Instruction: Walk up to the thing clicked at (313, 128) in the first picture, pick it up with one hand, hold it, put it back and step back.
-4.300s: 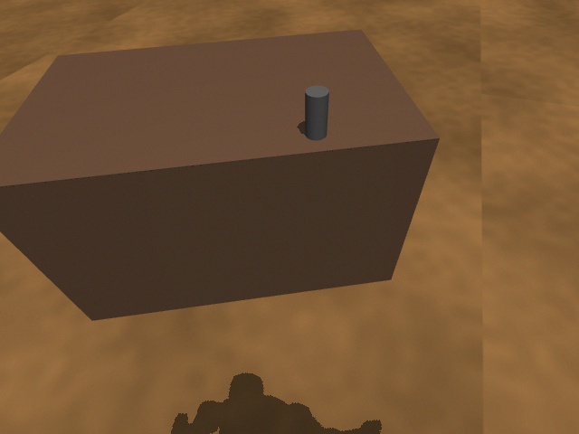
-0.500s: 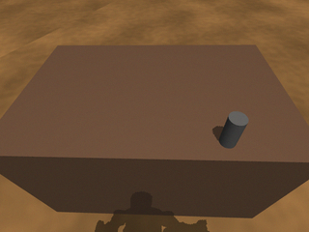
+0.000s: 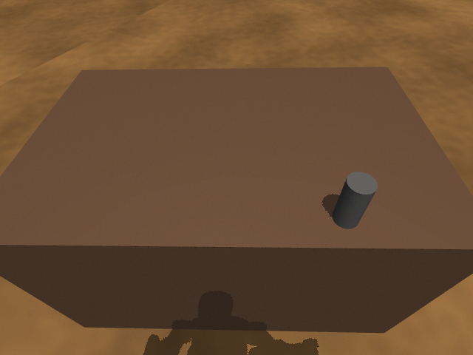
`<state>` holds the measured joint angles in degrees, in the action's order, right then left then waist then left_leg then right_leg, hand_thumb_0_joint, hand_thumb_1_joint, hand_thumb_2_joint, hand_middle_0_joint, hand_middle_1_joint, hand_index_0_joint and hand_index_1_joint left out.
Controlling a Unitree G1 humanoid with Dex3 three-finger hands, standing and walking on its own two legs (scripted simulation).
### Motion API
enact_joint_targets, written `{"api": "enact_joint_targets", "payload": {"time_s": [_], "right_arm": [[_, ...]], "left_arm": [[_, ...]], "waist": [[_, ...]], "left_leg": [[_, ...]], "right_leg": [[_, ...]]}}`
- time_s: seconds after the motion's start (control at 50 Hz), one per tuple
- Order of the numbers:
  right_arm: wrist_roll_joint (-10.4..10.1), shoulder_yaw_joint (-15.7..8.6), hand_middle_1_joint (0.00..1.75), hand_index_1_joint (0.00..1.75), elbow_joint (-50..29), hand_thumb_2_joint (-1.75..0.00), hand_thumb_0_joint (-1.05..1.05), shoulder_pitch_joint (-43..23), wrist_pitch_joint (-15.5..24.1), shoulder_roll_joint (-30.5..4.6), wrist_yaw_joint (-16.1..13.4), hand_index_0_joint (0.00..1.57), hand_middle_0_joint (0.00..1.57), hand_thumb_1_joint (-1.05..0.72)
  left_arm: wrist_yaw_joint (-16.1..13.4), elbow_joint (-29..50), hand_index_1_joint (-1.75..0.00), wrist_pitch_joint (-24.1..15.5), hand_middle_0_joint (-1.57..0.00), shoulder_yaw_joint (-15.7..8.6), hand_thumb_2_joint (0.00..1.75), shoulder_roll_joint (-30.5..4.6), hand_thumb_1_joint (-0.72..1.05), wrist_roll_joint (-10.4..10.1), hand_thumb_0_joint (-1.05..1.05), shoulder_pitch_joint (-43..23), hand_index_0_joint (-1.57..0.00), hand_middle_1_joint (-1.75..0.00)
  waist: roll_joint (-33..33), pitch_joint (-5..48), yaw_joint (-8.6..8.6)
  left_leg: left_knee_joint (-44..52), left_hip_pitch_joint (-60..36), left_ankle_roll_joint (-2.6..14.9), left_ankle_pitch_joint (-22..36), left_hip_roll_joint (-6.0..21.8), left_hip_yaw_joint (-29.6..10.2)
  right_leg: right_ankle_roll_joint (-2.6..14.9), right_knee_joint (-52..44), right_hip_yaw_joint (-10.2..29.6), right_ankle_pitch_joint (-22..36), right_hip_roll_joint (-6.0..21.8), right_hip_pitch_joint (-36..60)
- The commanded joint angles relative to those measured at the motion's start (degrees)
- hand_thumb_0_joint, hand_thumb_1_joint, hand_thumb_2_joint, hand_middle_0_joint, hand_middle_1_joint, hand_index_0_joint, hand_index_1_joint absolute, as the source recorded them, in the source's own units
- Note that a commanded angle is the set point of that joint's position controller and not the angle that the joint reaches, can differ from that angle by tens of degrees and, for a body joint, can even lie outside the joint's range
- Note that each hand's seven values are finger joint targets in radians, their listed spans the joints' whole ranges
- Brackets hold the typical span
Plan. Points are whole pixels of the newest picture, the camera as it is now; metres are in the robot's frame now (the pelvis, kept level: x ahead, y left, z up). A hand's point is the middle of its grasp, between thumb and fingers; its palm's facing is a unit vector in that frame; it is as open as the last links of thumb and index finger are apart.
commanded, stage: stand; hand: right
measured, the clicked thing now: (352, 201) +0.43 -0.21 -0.02
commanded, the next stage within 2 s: rise first in 1.54 s
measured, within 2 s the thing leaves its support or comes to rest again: neither
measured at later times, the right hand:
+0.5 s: hand out of the picture +0.08 -0.26 -0.16, palm faces -0.02 +0.94 -0.33, open 7.4 cm
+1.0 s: hand out of the picture +0.09 -0.26 -0.16, palm faces -0.02 +0.94 -0.33, open 7.4 cm
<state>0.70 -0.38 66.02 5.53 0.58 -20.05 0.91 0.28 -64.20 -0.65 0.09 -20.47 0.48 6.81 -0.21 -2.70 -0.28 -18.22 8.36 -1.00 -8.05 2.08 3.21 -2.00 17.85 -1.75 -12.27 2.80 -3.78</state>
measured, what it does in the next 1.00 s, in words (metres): stands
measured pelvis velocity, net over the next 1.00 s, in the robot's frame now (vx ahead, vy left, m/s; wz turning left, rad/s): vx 0.01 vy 0.00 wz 0.00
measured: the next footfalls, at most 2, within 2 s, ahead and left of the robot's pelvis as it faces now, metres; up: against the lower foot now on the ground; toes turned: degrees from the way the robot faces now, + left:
none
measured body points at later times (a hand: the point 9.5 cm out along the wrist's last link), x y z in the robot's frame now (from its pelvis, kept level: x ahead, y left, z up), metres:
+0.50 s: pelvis +0.01 +0.00 +0.00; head +0.02 +0.00 +0.45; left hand +0.07 +0.30 -0.13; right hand +0.09 -0.31 -0.13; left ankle +0.02 +0.13 -0.75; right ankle -0.03 -0.14 -0.75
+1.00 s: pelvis +0.01 +0.00 +0.00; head +0.02 -0.01 +0.45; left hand +0.08 +0.30 -0.13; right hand +0.09 -0.31 -0.13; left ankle +0.02 +0.13 -0.75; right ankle -0.03 -0.14 -0.75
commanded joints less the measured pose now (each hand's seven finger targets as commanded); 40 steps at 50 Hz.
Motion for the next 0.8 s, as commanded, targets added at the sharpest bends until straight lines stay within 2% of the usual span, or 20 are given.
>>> {"api": "enact_joint_targets", "payload": {"time_s": [0.0,0.06,0.18,0.36,0.4,0.44,0.54,0.7,0.78], "right_arm": [[-0.28,-1.91,0.30,0.30,-3.30,-0.90,0.00,-2.91,1.13,-11.85,-1.08,0.20,0.20,-0.90],[-0.23,-2.04,0.30,0.30,-3.44,-0.90,0.00,-2.70,1.13,-12.19,-1.13,0.20,0.20,-0.90],[-0.22,-1.91,0.30,0.30,-3.56,-0.90,0.00,-3.08,1.15,-11.90,-1.16,0.20,0.20,-0.90],[-0.26,-1.87,0.30,0.30,-3.82,-0.90,0.00,-3.26,1.13,-11.99,-1.06,0.20,0.20,-0.90],[-0.28,-1.85,0.30,0.30,-3.84,-0.90,0.00,-3.40,0.88,-11.99,-1.04,0.20,0.20,-0.90],[-0.14,-1.95,0.30,0.30,-3.85,-0.90,0.00,-2.76,1.01,-11.98,-1.07,0.20,0.20,-0.90],[-0.18,-1.71,0.30,0.30,-3.89,-0.90,0.00,-2.54,1.14,-11.88,-1.14,0.20,0.20,-0.90],[-0.25,-1.76,0.30,0.30,-3.88,-0.90,0.00,-2.72,0.98,-12.18,-1.22,0.20,0.20,-0.90],[-0.24,-1.72,0.30,0.30,-3.97,-0.90,0.00,-2.57,1.07,-12.03,-1.23,0.20,0.20,-0.90]], "left_arm": [[-0.80,3.12,-0.30,-1.02,-0.20,-2.41,0.90,-12.32,0.90,0.17,0.00,-2.06,-0.20,-0.30],[-0.79,3.14,-0.30,-1.02,-0.20,-2.46,0.90,-12.14,0.90,0.09,0.00,-2.05,-0.20,-0.30],[-0.72,3.10,-0.30,-0.80,-0.20,-2.51,0.90,-12.22,0.90,0.23,0.00,-1.56,-0.20,-0.30],[-0.76,3.16,-0.30,-1.06,-0.20,-2.65,0.90,-12.33,0.90,0.19,0.00,-1.40,-0.20,-0.30],[-0.78,2.91,-0.30,-0.98,-0.20,-2.57,0.90,-12.11,0.90,0.22,0.00,-1.10,-0.20,-0.30],[-0.80,3.37,-0.30,-0.93,-0.20,-2.75,0.90,-12.32,0.90,0.10,0.00,-1.72,-0.20,-0.30],[-0.82,3.40,-0.30,-1.05,-0.20,-2.62,0.90,-12.28,0.90,0.00,0.00,-1.40,-0.20,-0.30],[-0.78,3.36,-0.30,-0.86,-0.20,-2.57,0.90,-12.07,0.90,0.06,0.00,-1.17,-0.20,-0.30],[-0.80,3.43,-0.30,-0.92,-0.20,-2.54,0.90,-12.17,0.90,0.19,0.00,-1.07,-0.20,-0.30]], "waist": [[-0.49,5.09,-0.07],[0.28,5.72,-0.09],[-0.49,3.54,0.17],[0.03,3.81,0.02],[-0.54,2.66,0.02],[-0.38,4.37,-0.06],[-0.07,4.82,0.01],[0.07,4.04,0.12],[0.45,4.57,0.05]], "left_leg": [[1.34,-4.41,1.58,10.56,6.70,-5.71],[0.95,-4.90,1.67,11.42,6.66,-5.35],[2.19,-4.16,1.24,7.82,6.58,-5.67],[1.90,-4.72,1.37,8.60,6.42,-5.60],[2.29,-4.04,1.32,5.64,6.17,-5.68],[1.76,-4.89,1.42,8.51,6.62,-5.57],[1.11,-4.67,1.40,11.89,6.56,-5.39],[1.58,-4.54,1.26,9.29,6.44,-5.35],[1.38,-4.63,1.34,10.26,6.39,-5.28]], "right_leg": [[2.49,-2.89,3.87,10.13,5.80,-1.91],[2.62,-2.68,4.12,11.39,6.06,-1.26],[2.60,-3.45,3.94,6.74,5.57,-3.20],[2.50,-3.58,3.97,8.32,5.54,-2.76],[2.43,-4.44,4.11,6.02,5.53,-3.74],[2.83,-3.50,4.13,7.82,5.65,-2.69],[2.59,-2.98,4.03,12.10,5.82,-1.54],[2.69,-3.51,3.98,9.07,5.71,-2.19],[2.63,-3.58,4.11,10.54,5.83,-1.66]]}}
